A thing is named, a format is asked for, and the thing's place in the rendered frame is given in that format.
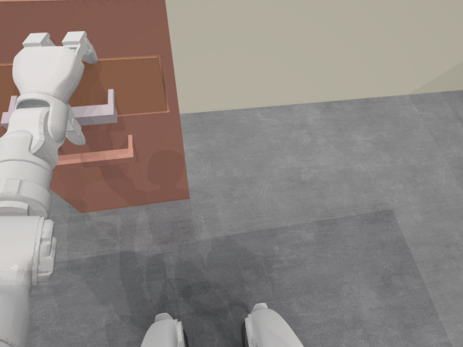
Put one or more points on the robot left upper arm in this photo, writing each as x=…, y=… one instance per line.
x=27, y=256

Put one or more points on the left robot hand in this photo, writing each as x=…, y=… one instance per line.
x=42, y=67

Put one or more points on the right robot shin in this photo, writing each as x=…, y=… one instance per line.
x=259, y=307

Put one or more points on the cabinet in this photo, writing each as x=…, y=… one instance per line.
x=115, y=28

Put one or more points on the handle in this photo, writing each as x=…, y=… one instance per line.
x=85, y=115
x=101, y=158

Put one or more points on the left robot forearm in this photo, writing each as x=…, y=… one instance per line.
x=29, y=153

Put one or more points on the drawer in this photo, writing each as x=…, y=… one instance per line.
x=137, y=81

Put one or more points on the robot right thigh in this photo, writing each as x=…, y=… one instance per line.
x=266, y=328

